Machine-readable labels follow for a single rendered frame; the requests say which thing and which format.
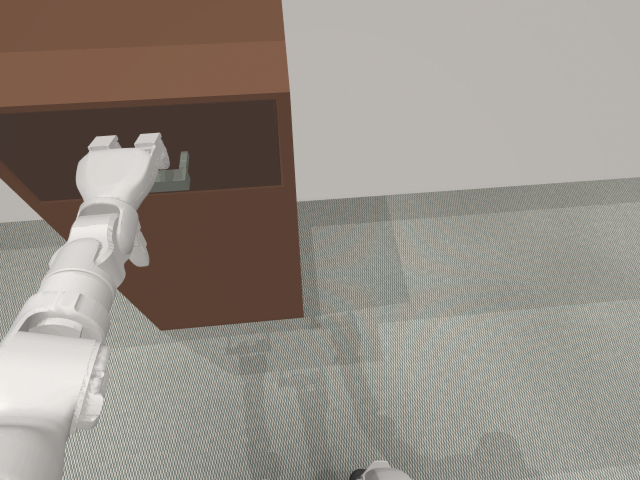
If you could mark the left robot forearm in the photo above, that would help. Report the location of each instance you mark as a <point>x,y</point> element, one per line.
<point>76,293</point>

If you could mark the left robot upper arm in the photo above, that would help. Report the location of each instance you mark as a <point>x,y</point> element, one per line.
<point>50,386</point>

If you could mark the right robot shin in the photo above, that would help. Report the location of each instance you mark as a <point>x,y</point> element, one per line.
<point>377,464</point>

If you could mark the robot left hand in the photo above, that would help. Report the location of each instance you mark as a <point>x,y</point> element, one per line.
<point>126,174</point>

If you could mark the cabinet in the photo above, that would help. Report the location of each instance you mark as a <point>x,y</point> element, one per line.
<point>216,257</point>

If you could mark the handle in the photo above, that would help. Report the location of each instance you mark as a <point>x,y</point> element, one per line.
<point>173,180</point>

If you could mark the drawer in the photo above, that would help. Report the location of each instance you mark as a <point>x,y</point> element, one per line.
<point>231,144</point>

